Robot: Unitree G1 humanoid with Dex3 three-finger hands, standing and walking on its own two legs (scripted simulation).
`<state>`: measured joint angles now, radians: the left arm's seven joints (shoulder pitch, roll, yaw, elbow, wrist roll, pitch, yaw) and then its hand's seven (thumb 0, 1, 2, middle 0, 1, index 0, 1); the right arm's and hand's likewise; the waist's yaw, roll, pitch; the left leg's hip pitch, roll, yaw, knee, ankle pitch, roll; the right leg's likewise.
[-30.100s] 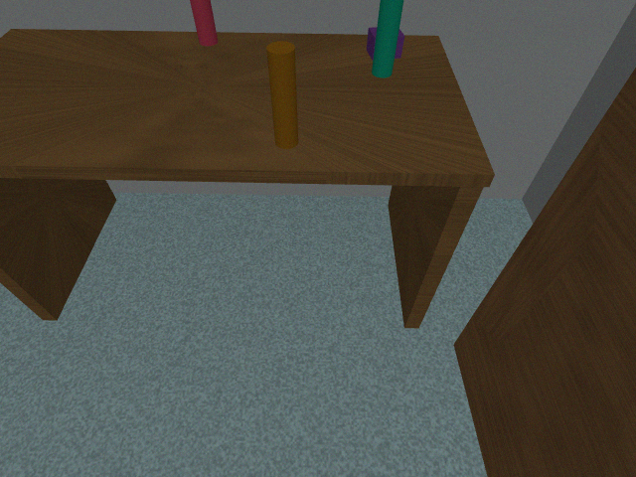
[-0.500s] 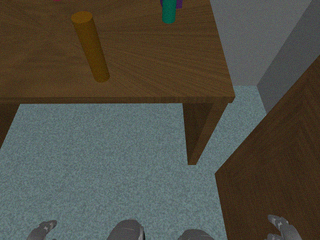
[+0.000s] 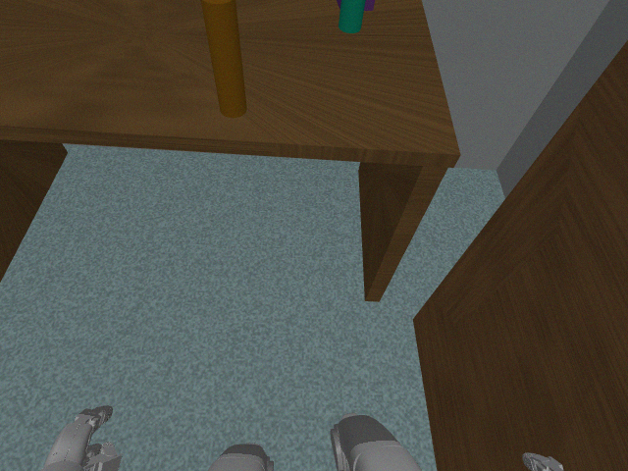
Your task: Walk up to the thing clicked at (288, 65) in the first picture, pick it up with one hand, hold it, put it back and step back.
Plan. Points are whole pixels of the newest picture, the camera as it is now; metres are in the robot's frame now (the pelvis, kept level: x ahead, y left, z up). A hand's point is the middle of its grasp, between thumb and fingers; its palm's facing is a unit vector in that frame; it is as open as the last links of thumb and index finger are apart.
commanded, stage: step back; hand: left
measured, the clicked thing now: (226, 59) +0.71 +0.18 +0.07
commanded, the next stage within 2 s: none
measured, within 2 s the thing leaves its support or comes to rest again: neither
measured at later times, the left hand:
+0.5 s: hand out of the picture -0.05 +0.24 -0.14, palm faces -0.03 -0.91 -0.41, open 7.4 cm
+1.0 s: hand out of the picture -0.25 +0.20 -0.14, palm faces -0.03 -0.91 -0.41, open 7.4 cm
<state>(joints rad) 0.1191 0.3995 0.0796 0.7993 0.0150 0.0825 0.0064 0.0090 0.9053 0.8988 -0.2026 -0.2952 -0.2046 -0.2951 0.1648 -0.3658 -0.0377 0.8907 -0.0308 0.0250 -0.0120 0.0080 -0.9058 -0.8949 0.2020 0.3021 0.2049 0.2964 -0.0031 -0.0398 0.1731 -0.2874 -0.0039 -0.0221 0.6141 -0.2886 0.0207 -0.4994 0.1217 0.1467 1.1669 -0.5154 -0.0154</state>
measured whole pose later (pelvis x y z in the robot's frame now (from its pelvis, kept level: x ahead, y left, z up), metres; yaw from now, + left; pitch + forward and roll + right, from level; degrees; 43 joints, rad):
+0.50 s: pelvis -0.15 -0.03 -0.01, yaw -1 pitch -1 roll +1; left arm 0.17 0.37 0.06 0.79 0.04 0.06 0.00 0.01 0.90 0.90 -0.21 -0.30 -0.21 -0.30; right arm 0.18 -0.39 -0.04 0.84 -0.01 0.04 -0.03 0.01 -0.91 -0.90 0.21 0.30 0.20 0.30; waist 0.02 0.01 0.14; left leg -0.35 -0.05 -0.05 0.83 -0.47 0.00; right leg -0.34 -0.04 0.01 0.69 -0.32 0.01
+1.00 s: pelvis -0.33 -0.07 -0.01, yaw -4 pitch -2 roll +1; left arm 0.22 0.35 0.06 0.87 0.04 0.05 -0.01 0.01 0.90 0.90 -0.20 -0.30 -0.21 -0.30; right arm 0.13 -0.38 -0.02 0.81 -0.01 0.05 -0.02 0.01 -0.91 -0.90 0.20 0.30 0.24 0.30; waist 0.05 0.03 0.10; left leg -0.55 -0.08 -0.13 1.06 -0.46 -0.01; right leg -0.29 -0.02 0.02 0.70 -0.38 -0.02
